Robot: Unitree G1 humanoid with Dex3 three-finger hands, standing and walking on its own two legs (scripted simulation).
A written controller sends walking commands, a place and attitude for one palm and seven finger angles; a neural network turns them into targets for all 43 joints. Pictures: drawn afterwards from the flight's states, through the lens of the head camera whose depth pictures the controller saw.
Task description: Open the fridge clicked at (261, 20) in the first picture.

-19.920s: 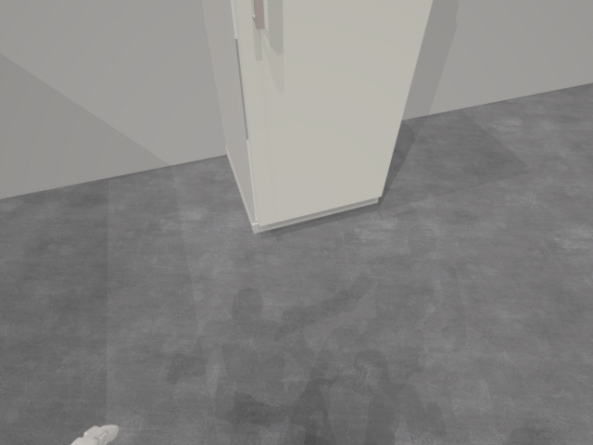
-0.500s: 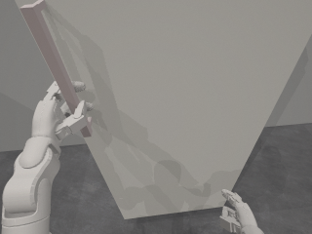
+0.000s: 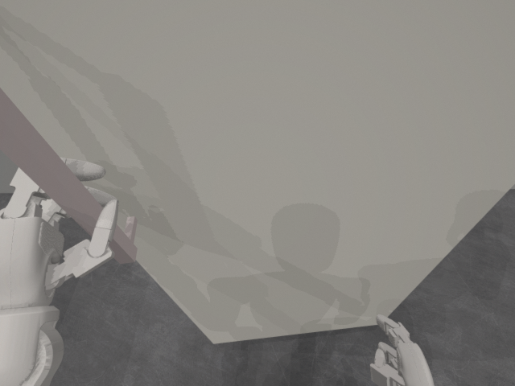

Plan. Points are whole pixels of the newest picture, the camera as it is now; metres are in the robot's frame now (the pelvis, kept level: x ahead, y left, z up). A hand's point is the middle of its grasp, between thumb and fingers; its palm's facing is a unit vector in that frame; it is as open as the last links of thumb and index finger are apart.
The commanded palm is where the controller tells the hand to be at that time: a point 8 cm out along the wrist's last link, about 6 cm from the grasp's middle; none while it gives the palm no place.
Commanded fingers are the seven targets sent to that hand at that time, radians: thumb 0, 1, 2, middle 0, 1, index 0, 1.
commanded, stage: walk backward, drawing the door open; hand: left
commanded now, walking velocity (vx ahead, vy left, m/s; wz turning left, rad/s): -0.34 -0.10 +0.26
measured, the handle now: (68, 168) +0.28 +0.18 +0.26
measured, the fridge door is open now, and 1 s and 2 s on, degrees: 8 30 65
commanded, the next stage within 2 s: none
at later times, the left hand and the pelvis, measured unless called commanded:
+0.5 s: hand (95, 301) +0.17 +0.15 +0.20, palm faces +0.30 -0.90 -0.32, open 7.2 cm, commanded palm +0.13 +0.19 +0.20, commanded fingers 0.00 0.90 0.90 -0.45 -1.40 -0.45 -1.40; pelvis -0.09 -0.02 -0.02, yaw +8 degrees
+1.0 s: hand out of the picture +0.04 +0.08 +0.20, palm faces +0.41 -0.85 -0.33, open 7.5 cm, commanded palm -0.01 +0.11 +0.20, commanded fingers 0.00 0.90 0.90 -0.45 -1.40 -0.45 -1.40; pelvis -0.20 -0.13 -0.01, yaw +24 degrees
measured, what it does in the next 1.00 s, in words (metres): walks backwards, turning left: left foot, then right foot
